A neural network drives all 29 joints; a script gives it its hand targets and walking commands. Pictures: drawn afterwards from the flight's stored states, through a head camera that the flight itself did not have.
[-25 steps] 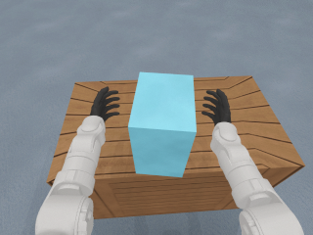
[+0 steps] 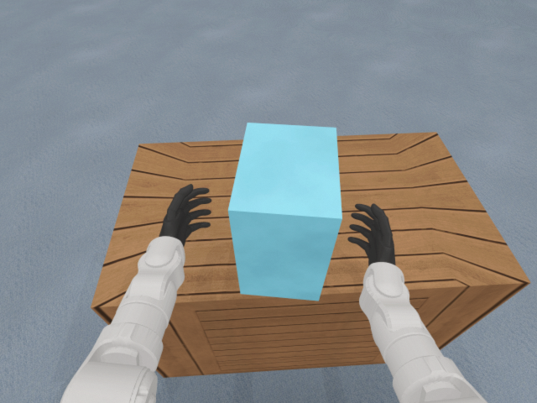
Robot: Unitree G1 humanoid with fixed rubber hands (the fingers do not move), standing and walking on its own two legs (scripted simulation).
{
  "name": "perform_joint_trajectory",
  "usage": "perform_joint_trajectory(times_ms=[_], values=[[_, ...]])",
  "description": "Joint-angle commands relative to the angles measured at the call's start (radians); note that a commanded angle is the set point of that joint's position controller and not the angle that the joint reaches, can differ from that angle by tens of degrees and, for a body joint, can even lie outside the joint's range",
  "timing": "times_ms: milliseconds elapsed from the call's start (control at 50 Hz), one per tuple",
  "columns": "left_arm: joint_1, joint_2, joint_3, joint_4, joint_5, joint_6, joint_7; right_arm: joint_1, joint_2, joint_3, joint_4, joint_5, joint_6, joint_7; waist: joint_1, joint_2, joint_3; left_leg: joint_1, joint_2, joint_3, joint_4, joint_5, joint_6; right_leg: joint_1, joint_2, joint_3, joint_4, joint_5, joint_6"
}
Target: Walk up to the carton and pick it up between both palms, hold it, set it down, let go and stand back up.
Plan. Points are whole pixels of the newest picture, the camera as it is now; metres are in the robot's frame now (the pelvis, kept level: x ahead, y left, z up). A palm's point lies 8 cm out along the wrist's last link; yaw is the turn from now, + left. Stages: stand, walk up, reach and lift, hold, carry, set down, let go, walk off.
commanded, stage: set down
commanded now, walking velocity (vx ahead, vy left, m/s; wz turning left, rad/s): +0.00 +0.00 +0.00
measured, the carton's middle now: (284, 216) +0.46 +0.00 -0.03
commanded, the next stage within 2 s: let go in 1.40 s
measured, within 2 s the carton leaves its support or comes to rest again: neither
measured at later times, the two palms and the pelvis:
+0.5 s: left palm (168, 292) +0.30 +0.19 -0.01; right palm (378, 302) +0.29 -0.14 -0.02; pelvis +0.01 +0.00 +0.00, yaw +0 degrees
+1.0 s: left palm (156, 338) +0.23 +0.20 -0.04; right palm (405, 345) +0.23 -0.18 -0.04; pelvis +0.03 +0.00 +0.00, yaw +0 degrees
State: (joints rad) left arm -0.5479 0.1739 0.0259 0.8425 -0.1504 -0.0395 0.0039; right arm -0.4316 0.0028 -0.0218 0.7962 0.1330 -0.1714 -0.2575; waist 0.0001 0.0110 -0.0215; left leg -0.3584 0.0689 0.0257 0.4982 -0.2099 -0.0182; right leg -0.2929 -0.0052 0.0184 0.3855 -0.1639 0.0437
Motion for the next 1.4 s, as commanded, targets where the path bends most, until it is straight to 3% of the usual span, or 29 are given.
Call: perform_joint_trajectory(times_ms=[0, 220, 240, 280, 420, 520, 560, 720, 780, 800, 820, 840, 860, 920, 940, 980, 1000, 1020, 1040, 1060, 1080, 1100, 1140, 1160, 1220, 1280, 1340, 1360, 1380], values=[[-0.319, 0.103, 0.03, -0.283, 0.006, -0.105, -0.006, -0.335, -0.063, 0.025, -0.225, 0.002, -0.133, 0.016, 0.003, 0.062, -0.488, 0.32, -0.07, 0.047, -0.025, 0.342, -0.057, 0.122, 0.068, -0.051, -0.042, 0.191, -0.034], [-0.114, 0.059, -0.001, -0.334, 0.008, -0.241, -0.004, -0.151, -0.033, 0.025, -0.194, -0.017, -0.281, 0.056, 0.016, 0.065, -0.45, 0.315, -0.073, 0.044, -0.014, 0.361, -0.07, 0.119, 0.066, -0.036, -0.038, 0.166, -0.046], [0.037, 0.026, -0.003, -0.308, 0.036, -0.258, -0.01, 0.002, -0.018, 0.049, -0.137, -0.009, -0.3, 0.057, 0.005, 0.069, -0.351, 0.346, -0.07, 0.029, -0.015, 0.391, -0.068, 0.121, 0.061, -0.047, -0.043, 0.195, -0.048], [-0.164, 0.073, -0.015, -0.28, -0.009, -0.261, -0.02, -0.2, -0.049, 0.023, -0.167, -0.024, -0.298, 0.06, -0.01, 0.046, -0.37, 0.259, -0.074, 0.044, -0.023, 0.284, -0.06, 0.105, 0.058, -0.026, -0.043, 0.099, -0.052], [0.134, 0.043, -0.014, -0.334, 0.017, -0.336, -0.021, 0.04, -0.025, 0.049, -0.16, -0.016, -0.385, 0.076, 0.007, 0.049, -0.348, 0.342, -0.071, 0.033, -0.002, 0.393, -0.071, 0.13, 0.057, -0.029, -0.034, 0.196, -0.053], [0.184, 0.052, -0.001, -0.307, 0.018, -0.348, -0.044, 0.09, -0.005, 0.054, -0.128, -0.034, -0.399, 0.076, 0.01, 0.031, -0.229, 0.27, -0.079, 0.044, -0.033, 0.28, -0.055, 0.155, 0.044, -0.007, -0.047, 0.125, -0.046], [0.192, 0.048, -0.006, -0.343, 0.018, -0.359, -0.043, 0.111, -0.022, 0.053, -0.094, -0.032, -0.407, 0.082, 0.008, 0.073, -0.216, 0.268, -0.077, 0.043, -0.031, 0.287, -0.066, 0.137, 0.047, -0.009, -0.043, 0.098, -0.061], [0.346, 0.048, -0.021, -0.462, 0.015, -0.38, -0.012, 0.231, -0.063, 0.034, -0.234, -0.016, -0.452, 0.125, 0.012, 0.048, -0.246, 0.315, -0.076, 0.037, -0.035, 0.334, -0.065, 0.162, 0.065, -0.015, -0.05, 0.129, -0.06], [0.422, 0.046, -0.021, -0.346, 0.046, -0.34, -0.036, 0.28, -0.061, 0.045, -0.165, -0.034, -0.418, 0.128, 0.005, 0.021, -0.148, 0.293, -0.077, 0.037, -0.029, 0.3, -0.053, 0.183, 0.056, 0.001, -0.052, 0.138, -0.063], [0.485, 0.009, -0.04, -0.351, 0.083, -0.319, -0.03, 0.343, -0.091, 0.038, -0.057, -0.044, -0.399, 0.147, -0.009, 0.077, -0.094, 0.334, -0.073, 0.024, -0.062, 0.315, -0.07, 0.167, 0.066, -0.022, -0.067, 0.117, -0.075], [0.31, 0.073, -0.033, -0.46, 0.017, -0.344, -0.022, 0.184, -0.114, 0.019, -0.257, -0.024, -0.412, 0.152, 0.012, 0.054, -0.194, 0.264, -0.065, 0.027, -0.053, 0.318, -0.06, 0.188, 0.073, -0.018, -0.044, 0.112, -0.075], [0.484, -0.003, -0.056, -0.369, 0.075, -0.314, -0.012, 0.344, -0.118, 0.034, -0.098, -0.025, -0.394, 0.172, 0.0, 0.1, -0.083, 0.308, -0.059, 0.005, -0.074, 0.304, -0.07, 0.163, 0.078, -0.035, -0.06, 0.073, -0.084], [0.439, 0.035, -0.045, -0.518, 0.031, -0.348, -0.011, 0.316, -0.103, 0.034, -0.275, -0.005, -0.425, 0.161, 0.012, 0.044, -0.2, 0.301, -0.06, 0.021, -0.056, 0.33, -0.063, 0.216, 0.077, -0.016, -0.05, 0.117, -0.071], [0.542, 0.044, -0.017, -0.486, 0.051, -0.339, -0.012, 0.419, -0.104, 0.021, -0.199, -0.022, -0.41, 0.171, 0.005, 0.041, -0.156, 0.336, -0.072, 0.015, -0.05, 0.369, -0.057, 0.23, 0.074, -0.009, -0.057, 0.193, -0.074], [0.565, 0.052, -0.016, -0.379, 0.071, -0.295, -0.026, 0.401, -0.131, 0.02, -0.116, -0.037, -0.378, 0.174, 0.002, 0.024, -0.084, 0.327, -0.071, 0.023, -0.06, 0.316, -0.059, 0.209, 0.072, -0.004, -0.07, 0.149, -0.071], [0.607, 0.042, 0.004, -0.377, 0.082, -0.28, -0.03, 0.429, -0.125, 0.032, -0.113, -0.032, -0.357, 0.179, 0.022, 0.047, -0.05, 0.312, -0.078, 0.03, -0.082, 0.304, -0.056, 0.213, 0.071, -0.007, -0.084, 0.154, -0.072], [0.523, 0.09, 0.016, -0.486, 0.057, -0.289, -0.03, 0.382, -0.13, 0.015, -0.252, -0.018, -0.363, 0.178, 0.025, 0.029, -0.1, 0.279, -0.079, 0.03, -0.078, 0.301, -0.046, 0.234, 0.065, -0.003, -0.063, 0.16, -0.064], [0.64, 0.03, -0.005, -0.342, 0.106, -0.241, -0.032, 0.441, -0.133, 0.033, -0.076, -0.043, -0.333, 0.185, 0.017, 0.053, 0.021, 0.312, -0.076, 0.028, -0.099, 0.263, -0.053, 0.212, 0.071, -0.003, -0.089, 0.111, -0.07], [0.558, 0.074, -0.004, -0.553, 0.044, -0.292, -0.032, 0.429, -0.115, 0.018, -0.305, -0.011, -0.364, 0.177, 0.014, 0.027, -0.094, 0.279, -0.079, 0.037, -0.086, 0.276, -0.04, 0.253, 0.068, -0.002, -0.078, 0.14, -0.065], [0.611, 0.061, -0.023, -0.407, 0.072, -0.247, -0.029, 0.438, -0.152, 0.009, -0.156, -0.028, -0.328, 0.188, -0.005, 0.05, -0.001, 0.299, -0.079, 0.032, -0.101, 0.246, -0.046, 0.231, 0.067, -0.007, -0.088, 0.105, -0.069], [0.527, 0.082, -0.013, -0.591, 0.037, -0.282, -0.018, 0.399, -0.137, -0.003, -0.317, -0.013, -0.354, 0.185, 0.007, 0.039, -0.082, 0.287, -0.071, 0.035, -0.095, 0.251, -0.042, 0.25, 0.069, -0.006, -0.07, 0.098, -0.068], [0.6, 0.08, -0.019, -0.461, 0.05, -0.254, -0.027, 0.453, -0.122, 0.017, -0.234, -0.025, -0.327, 0.182, -0.002, 0.036, -0.021, 0.283, -0.082, 0.038, -0.098, 0.21, -0.034, 0.243, 0.062, 0.011, -0.094, 0.095, -0.064], [0.58, 0.096, -0.012, -0.496, 0.054, -0.25, -0.023, 0.438, -0.132, 0.007, -0.267, -0.039, -0.313, 0.187, 0.014, 0.05, 0.001, 0.261, -0.083, 0.039, -0.107, 0.194, -0.028, 0.238, 0.062, 0.014, -0.085, 0.089, -0.072], [0.549, 0.121, -0.023, -0.559, 0.027, -0.259, -0.017, 0.436, -0.145, -0.01, -0.323, -0.014, -0.311, 0.191, -0.008, 0.045, -0.029, 0.251, -0.081, 0.043, -0.107, 0.183, -0.029, 0.239, 0.067, 0.004, -0.077, 0.082, -0.065], [0.62, 0.091, -0.026, -0.413, 0.083, -0.182, -0.032, 0.463, -0.17, 0.003, -0.186, -0.054, -0.252, 0.202, 0.002, 0.059, 0.062, 0.293, -0.081, 0.044, -0.13, 0.175, -0.032, 0.211, 0.064, 0.003, -0.101, 0.051, -0.075], [0.627, 0.12, -0.002, -0.576, 0.049, -0.204, -0.013, 0.482, -0.199, -0.027, -0.315, -0.021, -0.271, 0.207, 0.009, 0.05, -0.038, 0.313, -0.077, 0.041, -0.113, 0.283, -0.036, 0.269, 0.074, 0.001, -0.085, 0.154, -0.065], [0.664, 0.102, 0.0, -0.374, 0.11, -0.112, -0.028, 0.47, -0.226, -0.001, -0.124, -0.071, -0.211, 0.209, -0.003, 0.067, 0.094, 0.319, -0.082, 0.044, -0.137, 0.235, -0.039, 0.243, 0.071, 0.01, -0.118, 0.101, -0.076], [0.641, 0.103, -0.004, -0.494, 0.092, -0.132, -0.025, 0.479, -0.22, -0.024, -0.209, -0.055, -0.219, 0.208, -0.008, 0.062, 0.039, 0.32, -0.077, 0.037, -0.139, 0.235, -0.037, 0.252, 0.068, -0.002, -0.108, 0.096, -0.071], [0.658, 0.124, 0.003, -0.435, 0.087, -0.11, -0.032, 0.5, -0.201, -0.002, -0.202, -0.063, -0.205, 0.204, -0.01, 0.044, 0.056, 0.306, -0.082, 0.049, -0.133, 0.23, -0.033, 0.245, 0.066, 0.0, -0.112, 0.085, -0.069]])
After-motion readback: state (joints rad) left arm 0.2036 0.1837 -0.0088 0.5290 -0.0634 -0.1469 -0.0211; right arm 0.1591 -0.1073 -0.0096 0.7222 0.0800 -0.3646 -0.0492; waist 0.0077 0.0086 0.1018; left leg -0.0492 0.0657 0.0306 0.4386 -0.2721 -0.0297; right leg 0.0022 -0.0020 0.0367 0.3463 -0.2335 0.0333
